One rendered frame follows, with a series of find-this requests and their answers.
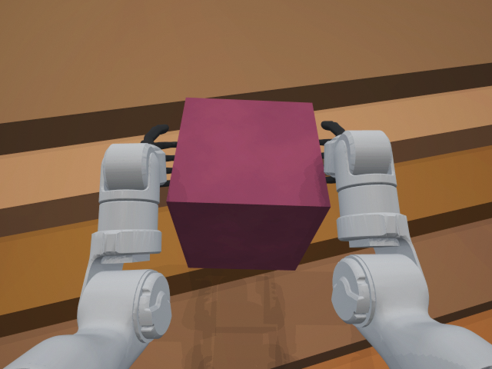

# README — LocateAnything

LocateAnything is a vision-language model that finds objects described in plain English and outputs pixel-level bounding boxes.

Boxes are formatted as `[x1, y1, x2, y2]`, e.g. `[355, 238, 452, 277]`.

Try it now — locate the left robot hand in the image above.
[141, 125, 178, 187]

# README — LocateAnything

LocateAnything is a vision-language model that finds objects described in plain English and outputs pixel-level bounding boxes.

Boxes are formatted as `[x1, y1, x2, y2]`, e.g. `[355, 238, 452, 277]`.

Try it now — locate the carton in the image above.
[166, 98, 331, 271]

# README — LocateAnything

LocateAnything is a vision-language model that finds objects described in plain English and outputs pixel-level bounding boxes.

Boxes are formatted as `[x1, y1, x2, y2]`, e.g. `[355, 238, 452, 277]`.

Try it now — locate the right robot forearm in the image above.
[324, 131, 429, 306]

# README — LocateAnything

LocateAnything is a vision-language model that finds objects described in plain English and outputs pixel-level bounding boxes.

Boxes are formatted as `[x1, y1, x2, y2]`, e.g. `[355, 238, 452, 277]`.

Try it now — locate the left robot forearm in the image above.
[77, 143, 167, 322]

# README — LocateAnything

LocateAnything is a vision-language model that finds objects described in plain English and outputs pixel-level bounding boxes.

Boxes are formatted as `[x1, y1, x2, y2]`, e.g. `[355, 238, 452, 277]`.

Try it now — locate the right robot hand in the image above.
[319, 121, 345, 184]

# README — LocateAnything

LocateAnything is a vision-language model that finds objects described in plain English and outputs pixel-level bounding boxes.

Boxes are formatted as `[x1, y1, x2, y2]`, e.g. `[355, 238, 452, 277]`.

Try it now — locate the robot right upper arm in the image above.
[331, 254, 492, 369]

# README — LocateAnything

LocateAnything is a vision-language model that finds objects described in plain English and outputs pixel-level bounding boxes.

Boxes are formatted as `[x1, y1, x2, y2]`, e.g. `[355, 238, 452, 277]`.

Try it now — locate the robot left upper arm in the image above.
[3, 269, 171, 369]

